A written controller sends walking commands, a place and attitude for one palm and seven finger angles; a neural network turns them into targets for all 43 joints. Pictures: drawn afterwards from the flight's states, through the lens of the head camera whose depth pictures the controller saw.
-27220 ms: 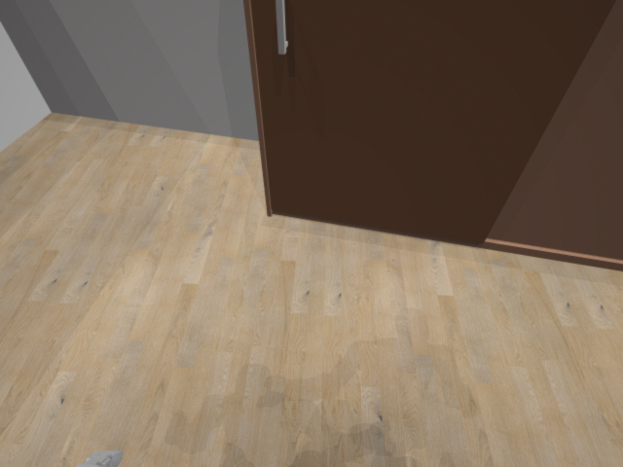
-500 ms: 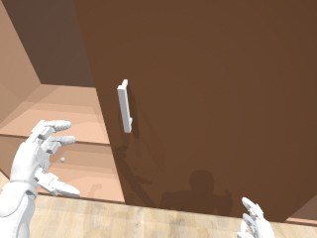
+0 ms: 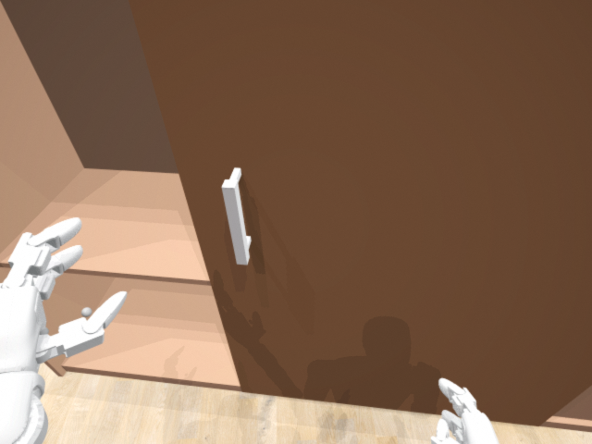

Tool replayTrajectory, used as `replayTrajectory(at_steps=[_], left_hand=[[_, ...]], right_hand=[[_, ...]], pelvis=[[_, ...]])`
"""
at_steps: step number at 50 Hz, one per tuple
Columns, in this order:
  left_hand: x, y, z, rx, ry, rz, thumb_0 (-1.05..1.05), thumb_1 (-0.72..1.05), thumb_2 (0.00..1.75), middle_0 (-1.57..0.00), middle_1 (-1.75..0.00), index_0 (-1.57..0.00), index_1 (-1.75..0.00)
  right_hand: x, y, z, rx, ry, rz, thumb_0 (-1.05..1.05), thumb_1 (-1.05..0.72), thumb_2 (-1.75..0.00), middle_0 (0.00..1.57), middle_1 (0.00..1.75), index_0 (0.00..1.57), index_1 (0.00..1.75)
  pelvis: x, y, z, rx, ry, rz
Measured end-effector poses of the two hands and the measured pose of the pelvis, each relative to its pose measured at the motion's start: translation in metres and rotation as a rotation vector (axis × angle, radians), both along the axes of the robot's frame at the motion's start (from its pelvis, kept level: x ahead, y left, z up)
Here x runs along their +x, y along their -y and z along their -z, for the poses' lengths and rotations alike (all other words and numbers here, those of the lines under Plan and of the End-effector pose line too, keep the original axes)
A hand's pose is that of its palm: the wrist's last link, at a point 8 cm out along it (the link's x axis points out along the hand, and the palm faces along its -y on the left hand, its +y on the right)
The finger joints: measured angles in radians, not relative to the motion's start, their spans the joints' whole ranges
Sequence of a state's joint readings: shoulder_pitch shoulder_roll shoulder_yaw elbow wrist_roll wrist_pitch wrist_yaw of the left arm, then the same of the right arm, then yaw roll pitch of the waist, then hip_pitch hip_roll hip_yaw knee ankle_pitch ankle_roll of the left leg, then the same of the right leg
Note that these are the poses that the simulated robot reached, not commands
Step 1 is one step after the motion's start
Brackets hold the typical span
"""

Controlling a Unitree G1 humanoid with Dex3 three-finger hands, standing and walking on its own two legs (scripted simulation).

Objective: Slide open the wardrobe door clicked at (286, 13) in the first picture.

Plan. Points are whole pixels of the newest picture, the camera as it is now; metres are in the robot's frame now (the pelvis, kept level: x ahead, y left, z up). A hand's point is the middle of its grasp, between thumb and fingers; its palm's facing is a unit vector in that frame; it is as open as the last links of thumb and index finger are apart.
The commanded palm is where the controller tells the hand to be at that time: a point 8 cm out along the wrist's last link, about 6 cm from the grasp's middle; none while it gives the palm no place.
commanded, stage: draw the hand back to the body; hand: left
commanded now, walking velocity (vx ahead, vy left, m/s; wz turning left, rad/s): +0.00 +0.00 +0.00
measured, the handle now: (239, 218) +0.43 +0.16 +0.08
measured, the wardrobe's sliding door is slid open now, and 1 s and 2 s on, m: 0.65 0.65 0.65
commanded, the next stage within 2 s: step back with the hand held close in 0.52 s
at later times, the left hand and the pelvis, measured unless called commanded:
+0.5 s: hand (72, 319) +0.18 +0.26 +0.16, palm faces +0.47 -0.81 -0.36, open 7.5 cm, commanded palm +0.13 +0.29 +0.17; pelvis +0.00 -0.01 +0.00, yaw +0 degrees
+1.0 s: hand (58, 332) +0.16 +0.27 +0.16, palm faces +0.36 -0.79 -0.49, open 7.4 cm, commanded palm +0.11 +0.31 +0.17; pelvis -0.04 +0.01 +0.00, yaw -1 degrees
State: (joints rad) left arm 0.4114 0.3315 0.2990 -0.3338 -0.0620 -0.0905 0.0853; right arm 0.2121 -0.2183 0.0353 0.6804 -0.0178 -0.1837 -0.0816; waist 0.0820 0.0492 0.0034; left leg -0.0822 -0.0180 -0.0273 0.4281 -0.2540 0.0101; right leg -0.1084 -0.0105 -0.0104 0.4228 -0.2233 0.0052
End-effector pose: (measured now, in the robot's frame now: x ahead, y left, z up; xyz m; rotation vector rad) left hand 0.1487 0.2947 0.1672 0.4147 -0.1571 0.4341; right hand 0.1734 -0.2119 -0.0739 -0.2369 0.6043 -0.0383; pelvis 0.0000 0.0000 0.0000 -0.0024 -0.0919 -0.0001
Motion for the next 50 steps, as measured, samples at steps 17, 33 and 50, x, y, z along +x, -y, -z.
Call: replayTrajectory(at_steps=[17,33,50], left_hand=[[-0.014,-0.003,-0.011,0.020,0.027,-0.037,0.01,0.83,0.87,-0.21,-0.34,-0.21,-0.33],[-0.019,-0.003,-0.010,0.019,0.036,-0.023,0.02,0.89,0.89,-0.21,-0.30,-0.21,-0.30],[-0.024,-0.012,-0.010,0.161,-0.009,0.086,0.02,0.89,0.89,-0.21,-0.30,-0.21,-0.30]], right_hand=[[0.006,0.010,-0.005,-0.013,0.002,0.013,0.01,-0.90,-0.90,0.21,0.30,0.20,0.30],[-0.010,0.008,-0.004,-0.011,-0.009,0.021,0.01,-0.90,-0.90,0.21,0.30,0.20,0.30],[-0.041,0.017,-0.007,-0.053,-0.059,0.141,0.01,-0.90,-0.90,0.21,0.30,0.20,0.30]], pelvis=[[0.000,0.004,-0.001,-0.003,0.013,0.000],[-0.009,0.005,-0.002,-0.005,0.027,0.003],[-0.036,-0.014,0.003,0.003,-0.088,0.015]])
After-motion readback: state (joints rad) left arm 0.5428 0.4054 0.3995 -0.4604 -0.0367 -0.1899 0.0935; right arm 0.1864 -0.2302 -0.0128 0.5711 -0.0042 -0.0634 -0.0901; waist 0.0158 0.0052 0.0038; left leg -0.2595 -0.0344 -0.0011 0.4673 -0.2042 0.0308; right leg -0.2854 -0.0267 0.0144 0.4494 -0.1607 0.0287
